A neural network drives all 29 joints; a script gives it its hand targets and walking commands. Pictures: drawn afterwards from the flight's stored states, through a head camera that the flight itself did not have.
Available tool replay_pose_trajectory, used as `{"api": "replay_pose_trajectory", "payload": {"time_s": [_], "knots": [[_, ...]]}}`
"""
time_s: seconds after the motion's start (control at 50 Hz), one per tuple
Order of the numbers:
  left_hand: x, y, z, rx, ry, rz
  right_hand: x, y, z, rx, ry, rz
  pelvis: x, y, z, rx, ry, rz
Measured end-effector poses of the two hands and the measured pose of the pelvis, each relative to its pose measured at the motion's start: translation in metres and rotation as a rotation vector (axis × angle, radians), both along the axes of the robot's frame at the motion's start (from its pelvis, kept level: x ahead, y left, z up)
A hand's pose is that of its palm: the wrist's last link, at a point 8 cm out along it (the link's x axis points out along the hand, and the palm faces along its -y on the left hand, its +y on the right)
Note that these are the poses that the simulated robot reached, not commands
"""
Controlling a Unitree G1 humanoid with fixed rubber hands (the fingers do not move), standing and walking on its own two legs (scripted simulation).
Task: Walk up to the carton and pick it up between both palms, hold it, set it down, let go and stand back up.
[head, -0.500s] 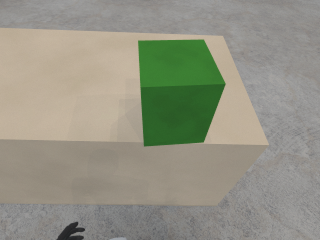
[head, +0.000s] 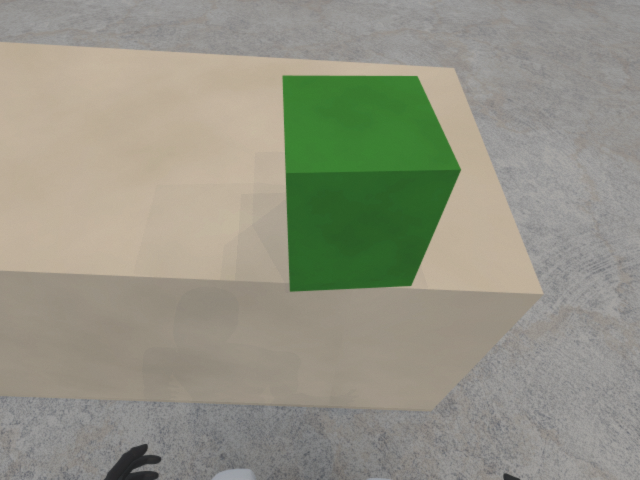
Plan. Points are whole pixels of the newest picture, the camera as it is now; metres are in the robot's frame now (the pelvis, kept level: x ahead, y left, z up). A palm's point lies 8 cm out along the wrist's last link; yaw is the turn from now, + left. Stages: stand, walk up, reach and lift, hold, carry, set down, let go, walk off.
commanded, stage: walk up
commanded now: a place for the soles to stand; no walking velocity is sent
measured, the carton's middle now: (351, 187) +0.50 -0.03 +0.06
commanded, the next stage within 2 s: none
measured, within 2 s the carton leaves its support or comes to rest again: neither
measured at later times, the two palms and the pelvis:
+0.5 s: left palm (155, 406) +0.22 +0.24 -0.13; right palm out of the picture +0.10 -0.28 -0.11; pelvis +0.11 -0.01 -0.01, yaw +1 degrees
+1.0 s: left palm (146, 430) +0.19 +0.25 -0.13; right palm (501, 373) +0.28 -0.27 -0.09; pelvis +0.13 -0.03 -0.01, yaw +6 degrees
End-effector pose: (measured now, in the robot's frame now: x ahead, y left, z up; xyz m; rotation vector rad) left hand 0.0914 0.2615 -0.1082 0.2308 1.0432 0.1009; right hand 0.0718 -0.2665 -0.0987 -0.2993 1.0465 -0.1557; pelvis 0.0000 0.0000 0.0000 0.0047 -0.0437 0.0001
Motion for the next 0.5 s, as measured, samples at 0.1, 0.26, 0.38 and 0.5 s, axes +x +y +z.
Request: {"api": "replay_pose_trajectory", "payload": {"time_s": [0.1, 0.26, 0.38, 0.5], "knots": [[-0.010, 0.006, -0.002, -0.007, 0.000, 0.056, 0.007, 0.007, 0.000, 0.004, 0.019, 0.014, 0.016, 0.007, 0.000, -0.002, 0.008, 0.032], [-0.024, 0.029, -0.025, 0.004, 0.184, 0.085, 0.019, 0.028, -0.003, -0.006, 0.037, -0.012, 0.051, 0.021, -0.005, 0.010, 0.004, 0.028], [0.038, 0.017, -0.020, -0.004, 0.141, 0.015, 0.009, 0.014, 0.004, -0.039, 0.121, -0.087, 0.079, 0.011, 0.000, 0.009, -0.008, 0.015], [0.128, -0.018, -0.017, -0.010, -0.009, -0.047, 0.029, -0.013, -0.014, -0.010, 0.177, -0.113, 0.111, -0.012, -0.012, 0.009, -0.018, 0.019]]}}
